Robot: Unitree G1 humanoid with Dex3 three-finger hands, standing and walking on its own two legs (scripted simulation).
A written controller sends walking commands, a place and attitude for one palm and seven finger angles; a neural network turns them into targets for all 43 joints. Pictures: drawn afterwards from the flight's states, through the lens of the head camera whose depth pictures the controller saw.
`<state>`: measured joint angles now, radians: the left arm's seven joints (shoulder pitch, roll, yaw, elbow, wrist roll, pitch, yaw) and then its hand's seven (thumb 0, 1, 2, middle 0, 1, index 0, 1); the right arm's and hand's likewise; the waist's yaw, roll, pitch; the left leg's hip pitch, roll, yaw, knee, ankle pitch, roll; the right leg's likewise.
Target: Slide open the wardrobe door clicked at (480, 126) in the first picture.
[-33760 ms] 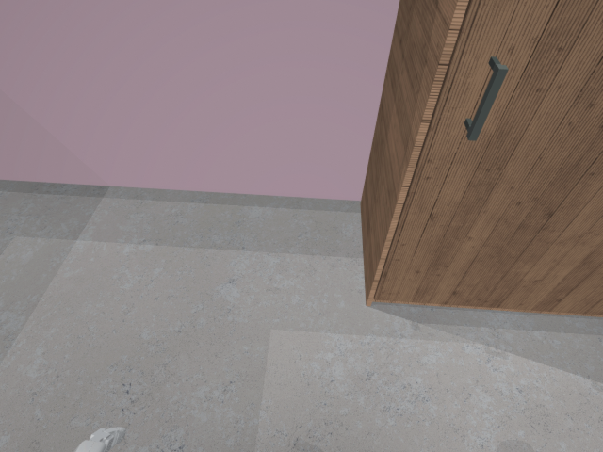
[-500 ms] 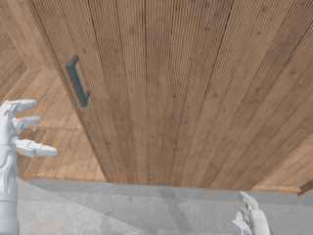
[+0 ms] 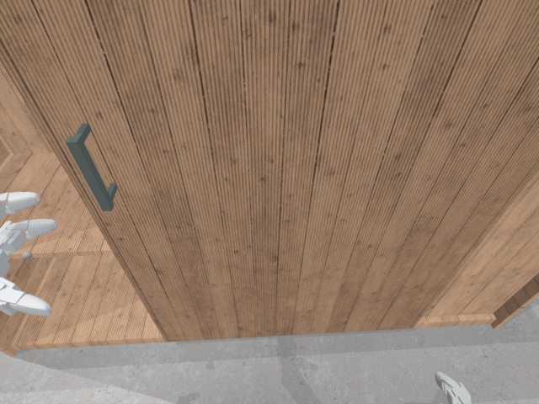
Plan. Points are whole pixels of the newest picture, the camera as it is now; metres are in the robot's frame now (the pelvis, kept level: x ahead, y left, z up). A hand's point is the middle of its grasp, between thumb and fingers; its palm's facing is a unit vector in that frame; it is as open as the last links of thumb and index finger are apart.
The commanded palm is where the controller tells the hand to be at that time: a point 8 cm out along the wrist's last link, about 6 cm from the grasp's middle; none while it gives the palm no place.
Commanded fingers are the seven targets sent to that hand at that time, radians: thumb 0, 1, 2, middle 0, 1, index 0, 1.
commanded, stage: draw the hand back to the body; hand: left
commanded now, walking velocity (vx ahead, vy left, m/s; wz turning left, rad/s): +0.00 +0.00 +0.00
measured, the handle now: (96, 169) +0.44 +0.32 +0.12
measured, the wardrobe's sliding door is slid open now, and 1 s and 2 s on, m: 0.54 0.54 0.54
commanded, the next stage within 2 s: step back with the hand held close in 1.36 s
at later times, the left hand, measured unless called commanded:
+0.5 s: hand out of the picture +0.21 +0.33 +0.15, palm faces +0.50 -0.83 -0.25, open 13.4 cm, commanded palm +0.16 +0.36 +0.16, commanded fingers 0.00 0.07 0.50 -0.23 -0.79 -0.23 -0.79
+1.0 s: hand (44, 279) +0.20 +0.25 +0.18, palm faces +0.44 -0.82 -0.36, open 8.6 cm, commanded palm +0.15 +0.29 +0.19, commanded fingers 0.00 0.90 0.90 -0.20 -0.30 -0.20 -0.30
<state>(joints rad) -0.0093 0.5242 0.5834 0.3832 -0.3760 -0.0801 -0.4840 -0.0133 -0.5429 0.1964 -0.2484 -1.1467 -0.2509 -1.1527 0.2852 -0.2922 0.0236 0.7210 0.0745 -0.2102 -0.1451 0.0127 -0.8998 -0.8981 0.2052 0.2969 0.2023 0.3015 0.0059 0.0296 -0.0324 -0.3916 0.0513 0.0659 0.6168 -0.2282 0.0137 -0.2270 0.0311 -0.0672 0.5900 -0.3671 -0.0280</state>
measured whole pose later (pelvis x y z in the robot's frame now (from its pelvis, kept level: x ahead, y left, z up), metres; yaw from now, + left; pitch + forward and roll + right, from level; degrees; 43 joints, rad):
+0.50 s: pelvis -0.02 +0.03 +0.01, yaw +1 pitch -4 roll -2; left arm 0.23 0.35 0.39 -0.15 -0.14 -0.06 0.06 -0.01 -0.26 0.33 -0.24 -0.98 -0.24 -0.99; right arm 0.16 -0.20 0.08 0.67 0.01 -0.26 -0.10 0.01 -0.90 -0.90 0.21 0.30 0.20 0.30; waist 0.08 0.03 0.04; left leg -0.26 0.00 0.06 0.45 -0.13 0.05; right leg -0.09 0.00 -0.06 0.42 -0.26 0.00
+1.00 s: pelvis +0.01 +0.00 +0.02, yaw -1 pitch -6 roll +0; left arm 0.48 0.33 0.33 -0.40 -0.09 -0.09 0.12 0.01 0.62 0.76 -0.21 -0.46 -0.22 -0.46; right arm 0.19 -0.24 0.00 0.69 0.00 -0.16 -0.08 0.01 -0.90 -0.90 0.20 0.30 0.20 0.30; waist 0.05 0.06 0.03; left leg -0.12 0.03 0.07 0.37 -0.14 0.01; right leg 0.04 0.03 -0.03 0.33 -0.26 -0.04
